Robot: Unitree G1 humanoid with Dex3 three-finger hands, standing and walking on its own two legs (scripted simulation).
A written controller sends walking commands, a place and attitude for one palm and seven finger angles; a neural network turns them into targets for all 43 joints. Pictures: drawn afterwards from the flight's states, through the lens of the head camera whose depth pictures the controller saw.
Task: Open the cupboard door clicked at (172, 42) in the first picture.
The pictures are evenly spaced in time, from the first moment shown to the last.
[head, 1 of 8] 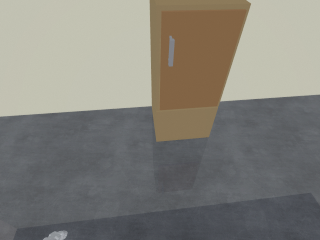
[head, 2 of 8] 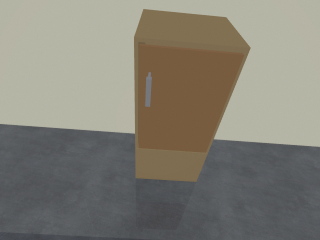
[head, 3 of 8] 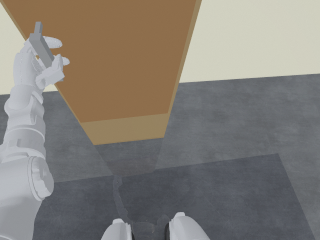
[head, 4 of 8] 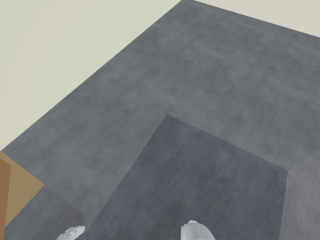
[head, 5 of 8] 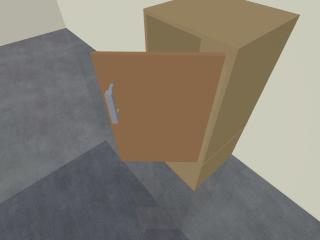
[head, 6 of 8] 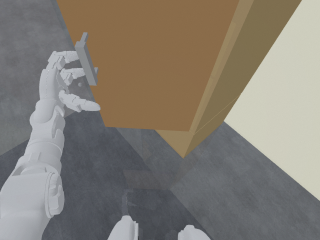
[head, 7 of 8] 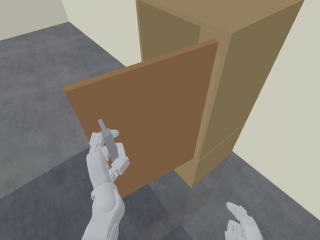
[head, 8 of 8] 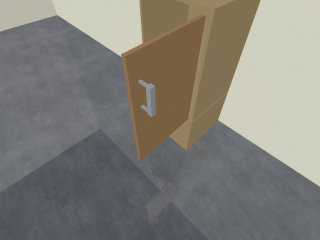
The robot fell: no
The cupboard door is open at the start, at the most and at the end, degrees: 0 95 93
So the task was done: yes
